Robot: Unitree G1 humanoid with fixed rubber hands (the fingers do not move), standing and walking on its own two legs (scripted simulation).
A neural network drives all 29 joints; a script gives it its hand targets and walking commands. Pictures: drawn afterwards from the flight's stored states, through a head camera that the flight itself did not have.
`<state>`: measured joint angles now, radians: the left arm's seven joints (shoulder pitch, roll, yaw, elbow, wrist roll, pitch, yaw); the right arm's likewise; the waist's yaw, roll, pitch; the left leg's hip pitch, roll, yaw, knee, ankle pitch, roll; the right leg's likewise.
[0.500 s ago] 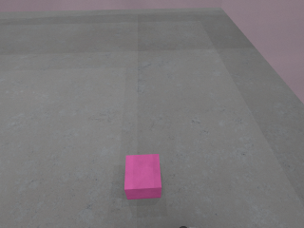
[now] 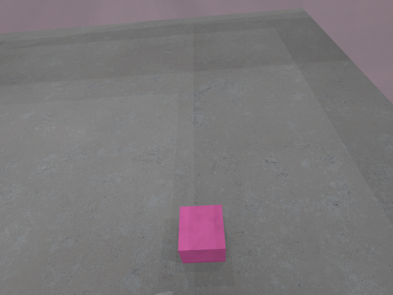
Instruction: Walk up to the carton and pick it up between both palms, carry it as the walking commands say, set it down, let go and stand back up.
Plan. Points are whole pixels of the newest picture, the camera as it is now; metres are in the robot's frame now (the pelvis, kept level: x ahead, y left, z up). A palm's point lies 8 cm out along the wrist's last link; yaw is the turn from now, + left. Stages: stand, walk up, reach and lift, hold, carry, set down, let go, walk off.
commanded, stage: walk up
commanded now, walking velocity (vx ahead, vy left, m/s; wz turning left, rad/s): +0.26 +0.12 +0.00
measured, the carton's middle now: (202, 233) +0.53 +0.07 -0.70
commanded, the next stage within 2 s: none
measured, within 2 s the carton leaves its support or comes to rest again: neither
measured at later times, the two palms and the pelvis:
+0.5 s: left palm out of the picture +0.07 +0.28 -0.16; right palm out of the picture +0.14 -0.18 -0.17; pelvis +0.07 +0.04 -0.02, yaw -1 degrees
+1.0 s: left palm out of the picture +0.05 +0.27 -0.16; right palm out of the picture +0.03 -0.17 -0.15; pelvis +0.03 +0.05 -0.01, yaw -1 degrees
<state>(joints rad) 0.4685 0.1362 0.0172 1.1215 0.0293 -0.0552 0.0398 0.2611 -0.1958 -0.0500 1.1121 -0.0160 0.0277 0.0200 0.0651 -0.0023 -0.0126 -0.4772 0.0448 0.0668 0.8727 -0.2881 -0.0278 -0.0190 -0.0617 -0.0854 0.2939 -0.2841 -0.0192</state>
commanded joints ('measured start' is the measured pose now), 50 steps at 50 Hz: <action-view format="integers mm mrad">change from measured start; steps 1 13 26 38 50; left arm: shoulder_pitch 111 174 -77 -257 -176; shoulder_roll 121 38 149 164 122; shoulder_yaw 19 -8 45 45 17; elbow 8 22 -84 -159 -51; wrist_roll -5 -42 -12 3 -23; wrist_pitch -26 32 97 72 53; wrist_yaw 2 5 -17 -1 -11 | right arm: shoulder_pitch -60 149 -26 -30 25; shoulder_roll -20 -122 -144 -43 -75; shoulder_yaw -2 -13 -38 10 27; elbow -90 -47 -125 -125 -27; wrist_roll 5 3 2 9 16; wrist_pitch -13 -66 22 25 -55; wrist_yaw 10 -57 -84 -44 -57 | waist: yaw -25 -41 -48 -63 -39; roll -127 124 -44 -37 80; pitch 195 -134 36 22 60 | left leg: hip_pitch -150 598 218 114 311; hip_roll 34 350 211 -13 92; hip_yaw -11 -254 -112 -50 -98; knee -6 -398 -398 -140 -579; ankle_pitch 133 1123 203 -144 298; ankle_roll -13 164 75 27 88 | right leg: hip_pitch -34 -307 -291 -180 -86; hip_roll -232 8 -34 -173 -29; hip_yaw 116 97 29 198 65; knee -147 435 234 -28 73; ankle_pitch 330 -334 52 46 248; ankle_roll -45 53 15 -100 1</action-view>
